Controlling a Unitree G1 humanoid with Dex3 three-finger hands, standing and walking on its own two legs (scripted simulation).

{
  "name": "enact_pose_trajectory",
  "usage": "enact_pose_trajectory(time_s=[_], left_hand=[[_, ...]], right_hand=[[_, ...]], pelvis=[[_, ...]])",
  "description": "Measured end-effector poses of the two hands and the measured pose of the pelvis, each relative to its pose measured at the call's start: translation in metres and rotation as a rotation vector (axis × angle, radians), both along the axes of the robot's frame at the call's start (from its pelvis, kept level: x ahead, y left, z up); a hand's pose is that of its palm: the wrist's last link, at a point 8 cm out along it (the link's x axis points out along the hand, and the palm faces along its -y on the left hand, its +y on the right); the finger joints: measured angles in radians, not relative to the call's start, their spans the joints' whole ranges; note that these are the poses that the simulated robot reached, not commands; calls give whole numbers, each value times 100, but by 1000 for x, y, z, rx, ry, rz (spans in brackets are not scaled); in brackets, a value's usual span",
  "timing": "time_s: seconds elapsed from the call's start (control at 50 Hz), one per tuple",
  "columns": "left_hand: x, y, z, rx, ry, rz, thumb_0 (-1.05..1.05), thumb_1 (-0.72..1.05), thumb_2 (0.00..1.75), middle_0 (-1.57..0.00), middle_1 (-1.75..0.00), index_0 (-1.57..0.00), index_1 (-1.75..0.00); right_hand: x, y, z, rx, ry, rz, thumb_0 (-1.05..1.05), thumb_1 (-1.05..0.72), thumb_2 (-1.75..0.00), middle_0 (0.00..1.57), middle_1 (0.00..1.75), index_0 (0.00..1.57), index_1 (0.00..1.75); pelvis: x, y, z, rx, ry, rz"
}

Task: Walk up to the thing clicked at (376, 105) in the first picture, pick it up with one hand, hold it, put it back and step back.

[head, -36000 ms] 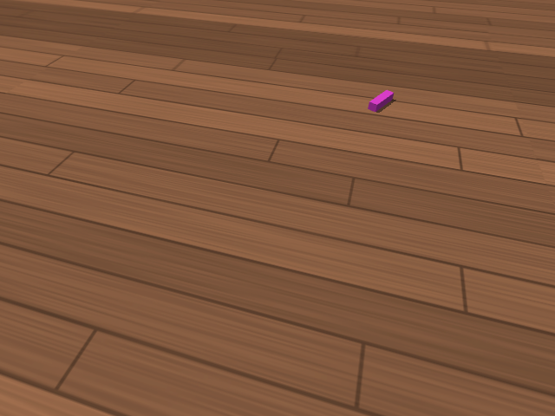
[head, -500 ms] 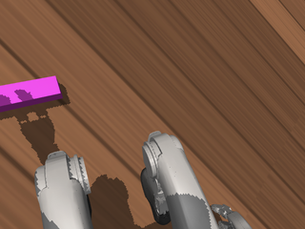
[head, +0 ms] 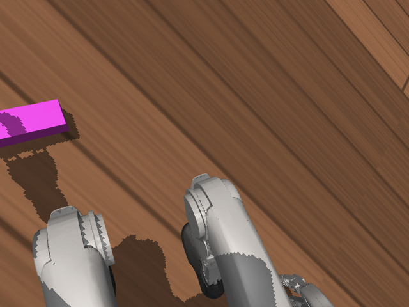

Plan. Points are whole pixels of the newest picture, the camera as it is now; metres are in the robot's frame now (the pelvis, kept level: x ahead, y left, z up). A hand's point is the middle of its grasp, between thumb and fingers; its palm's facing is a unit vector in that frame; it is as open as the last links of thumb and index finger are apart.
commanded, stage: rise first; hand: left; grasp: from above
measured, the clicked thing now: (8, 127) +0.51 +0.30 -0.30
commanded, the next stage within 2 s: approach in 0.74 s
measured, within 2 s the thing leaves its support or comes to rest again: neither
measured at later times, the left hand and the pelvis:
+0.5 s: hand out of the picture +0.47 +0.34 -0.17, palm faces -0.44 -0.09 -0.90, open 14.2 cm; pelvis +0.00 +0.00 +0.00, yaw +0 degrees
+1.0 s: hand out of the picture +0.47 +0.33 -0.17, palm faces -0.44 -0.07 -0.89, open 14.2 cm; pelvis +0.00 +0.00 +0.00, yaw +0 degrees
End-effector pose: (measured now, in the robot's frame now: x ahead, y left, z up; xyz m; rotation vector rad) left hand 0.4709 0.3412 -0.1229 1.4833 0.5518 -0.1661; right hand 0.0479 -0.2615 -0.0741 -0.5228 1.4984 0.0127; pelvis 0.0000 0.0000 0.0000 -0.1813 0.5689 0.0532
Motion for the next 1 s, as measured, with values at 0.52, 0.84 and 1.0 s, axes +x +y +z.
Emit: enact_pose_trajectory(time_s=[0.52,0.84,1.0], left_hand=[[1,3,7,7,3,0,0,-57,104,-8,-103,-8,-103],[4,-2,11,9,-1,-17,0,-57,104,-8,-103,-8,-104],[8,-13,12,10,6,-46,0,-57,104,-8,-104,-8,-105]], right_hand=[[2,5,2,15,-23,9,0,-91,-90,21,30,20,29],[-4,5,4,11,-12,-2,0,-90,-90,21,30,20,29],[-6,4,3,15,-14,-3,0,-91,-90,21,30,20,29]], pelvis=[[-2,2,1,-7,-6,1],[-3,1,2,-6,-6,3],[-4,0,2,0,-3,3]])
